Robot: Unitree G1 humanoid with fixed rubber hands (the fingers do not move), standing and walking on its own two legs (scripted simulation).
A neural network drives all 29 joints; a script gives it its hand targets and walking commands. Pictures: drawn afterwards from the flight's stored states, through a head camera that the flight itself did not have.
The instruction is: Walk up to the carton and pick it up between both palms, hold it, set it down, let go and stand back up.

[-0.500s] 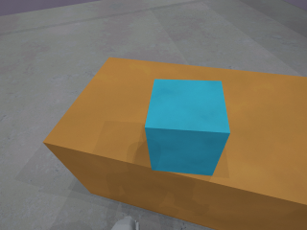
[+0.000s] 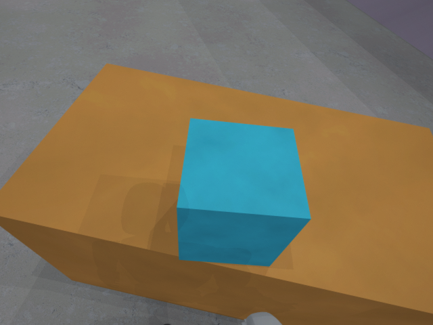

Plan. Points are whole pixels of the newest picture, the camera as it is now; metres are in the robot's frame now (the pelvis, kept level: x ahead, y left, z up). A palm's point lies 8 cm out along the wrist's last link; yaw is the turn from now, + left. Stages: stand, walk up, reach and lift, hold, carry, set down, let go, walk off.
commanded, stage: walk up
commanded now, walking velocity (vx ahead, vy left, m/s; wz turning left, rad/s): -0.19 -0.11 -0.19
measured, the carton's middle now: (232, 198) +0.38 -0.02 -0.02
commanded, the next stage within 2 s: none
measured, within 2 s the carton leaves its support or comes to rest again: neither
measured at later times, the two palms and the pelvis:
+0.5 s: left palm out of the picture -0.04 +0.14 -0.13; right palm out of the picture -0.09 -0.32 -0.15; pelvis -0.04 -0.08 +0.00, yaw -1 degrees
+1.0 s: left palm out of the picture -0.04 +0.20 -0.14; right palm out of the picture -0.09 -0.26 -0.16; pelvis -0.03 -0.04 -0.01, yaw -1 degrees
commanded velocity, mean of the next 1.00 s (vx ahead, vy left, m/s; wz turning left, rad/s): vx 0.01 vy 0.05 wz -0.03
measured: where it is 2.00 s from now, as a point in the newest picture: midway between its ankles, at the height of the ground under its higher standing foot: outside the picture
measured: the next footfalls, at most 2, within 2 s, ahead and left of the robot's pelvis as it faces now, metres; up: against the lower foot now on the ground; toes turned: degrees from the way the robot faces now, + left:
right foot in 0.16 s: -0.02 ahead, -0.18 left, +0.00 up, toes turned -2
left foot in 0.54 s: -0.03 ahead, +0.03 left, +0.00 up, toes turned +2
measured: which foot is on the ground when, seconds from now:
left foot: down 0.00-0.16, up 0.18-0.52, down 0.54-1.00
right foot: up 0.00-0.14, down 0.16-1.00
